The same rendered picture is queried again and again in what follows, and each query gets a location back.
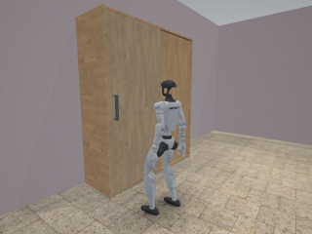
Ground wardrobe door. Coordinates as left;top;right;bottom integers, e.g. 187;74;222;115
160;30;190;168
104;8;161;194

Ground right robot upper arm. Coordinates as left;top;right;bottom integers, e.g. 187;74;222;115
176;100;186;126

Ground robot head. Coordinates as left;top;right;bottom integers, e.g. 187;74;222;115
161;80;176;102

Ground robot left hand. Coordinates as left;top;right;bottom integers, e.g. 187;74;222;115
146;151;158;170

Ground robot right forearm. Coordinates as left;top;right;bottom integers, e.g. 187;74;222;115
178;124;186;143

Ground robot right hand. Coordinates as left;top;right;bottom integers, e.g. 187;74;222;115
177;142;186;158

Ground handle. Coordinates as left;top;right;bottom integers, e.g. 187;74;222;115
113;95;119;121
188;93;191;109

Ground left robot upper arm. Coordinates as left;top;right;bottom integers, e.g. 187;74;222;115
153;101;165;131

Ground robot left forearm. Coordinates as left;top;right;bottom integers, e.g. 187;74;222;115
151;124;163;152

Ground right robot thigh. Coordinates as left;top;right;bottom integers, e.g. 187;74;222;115
162;141;178;176

